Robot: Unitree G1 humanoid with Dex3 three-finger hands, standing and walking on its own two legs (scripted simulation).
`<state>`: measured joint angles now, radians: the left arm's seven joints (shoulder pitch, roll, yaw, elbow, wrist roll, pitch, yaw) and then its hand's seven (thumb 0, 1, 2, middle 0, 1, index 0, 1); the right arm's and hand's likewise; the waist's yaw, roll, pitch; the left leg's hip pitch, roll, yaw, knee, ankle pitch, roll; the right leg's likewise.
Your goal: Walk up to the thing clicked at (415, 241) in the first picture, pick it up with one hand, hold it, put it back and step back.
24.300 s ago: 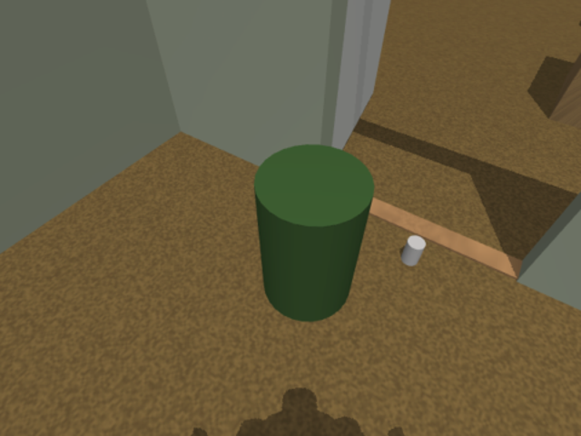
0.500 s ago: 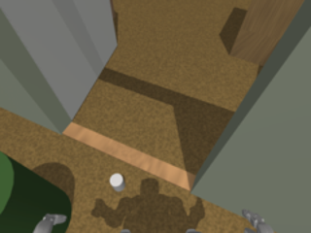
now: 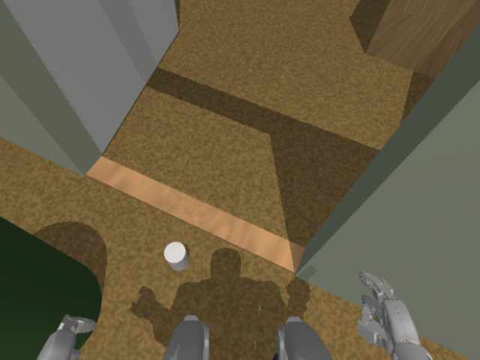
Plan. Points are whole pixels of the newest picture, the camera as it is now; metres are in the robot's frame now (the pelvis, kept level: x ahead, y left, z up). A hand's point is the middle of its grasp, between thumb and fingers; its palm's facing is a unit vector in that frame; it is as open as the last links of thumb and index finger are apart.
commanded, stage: rise first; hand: left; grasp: from above
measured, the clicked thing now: (177, 256) +0.45 +0.21 -0.61
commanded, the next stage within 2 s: none
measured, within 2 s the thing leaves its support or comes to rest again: neither
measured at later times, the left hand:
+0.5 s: hand (127, 300) +0.27 +0.28 -0.34, palm faces -0.45 -0.36 -0.82, open 14.0 cm
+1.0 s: hand (141, 276) +0.34 +0.28 -0.43, palm faces -0.47 -0.07 -0.88, open 14.2 cm
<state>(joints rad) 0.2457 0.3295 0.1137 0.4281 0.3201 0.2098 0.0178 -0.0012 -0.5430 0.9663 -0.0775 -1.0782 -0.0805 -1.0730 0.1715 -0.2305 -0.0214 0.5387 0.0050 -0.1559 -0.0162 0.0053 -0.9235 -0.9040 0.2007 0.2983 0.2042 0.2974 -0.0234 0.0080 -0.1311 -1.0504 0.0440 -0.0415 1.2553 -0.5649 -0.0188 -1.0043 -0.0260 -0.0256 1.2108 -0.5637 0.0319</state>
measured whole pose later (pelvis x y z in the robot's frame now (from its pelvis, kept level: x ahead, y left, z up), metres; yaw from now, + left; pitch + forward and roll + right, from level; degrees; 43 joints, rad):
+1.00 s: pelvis -0.09 +0.01 -0.28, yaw -5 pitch +33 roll -7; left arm -0.75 0.64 0.07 1.19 1.15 -0.19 0.28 0.00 -0.54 1.04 -0.08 -1.01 -0.07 -1.01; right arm 0.15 -0.27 -0.03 0.75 -0.06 -0.05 0.08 0.00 -0.91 -0.90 0.20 0.30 0.20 0.30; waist -0.14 0.00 -0.11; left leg -2.17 0.02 -0.12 2.22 -0.65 -0.01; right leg -2.09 -0.01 -0.02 2.16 -0.66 0.04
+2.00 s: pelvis -0.08 +0.00 -0.32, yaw -7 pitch +34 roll -8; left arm -0.90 0.71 0.10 1.39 1.26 -0.23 0.39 0.00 -0.52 0.99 -0.09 -1.04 -0.09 -1.03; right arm 0.14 -0.27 0.02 0.76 -0.12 -0.04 0.13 0.00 -0.92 -0.90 0.20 0.30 0.20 0.30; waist -0.19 -0.01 -0.06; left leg -2.29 0.02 -0.15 2.37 -0.68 -0.02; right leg -2.22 0.01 -0.03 2.29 -0.68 0.06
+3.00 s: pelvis -0.08 +0.00 -0.33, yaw -7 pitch +34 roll -8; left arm -0.97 0.76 0.09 1.44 1.26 -0.20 0.37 0.00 -0.56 1.03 -0.09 -1.03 -0.08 -1.03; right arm 0.16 -0.27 0.07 0.74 -0.13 -0.04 0.14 0.00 -0.92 -0.90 0.20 0.30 0.20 0.30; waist -0.24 -0.01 -0.05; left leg -2.32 0.01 -0.16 2.40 -0.68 -0.02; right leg -2.23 0.01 -0.04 2.31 -0.68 0.06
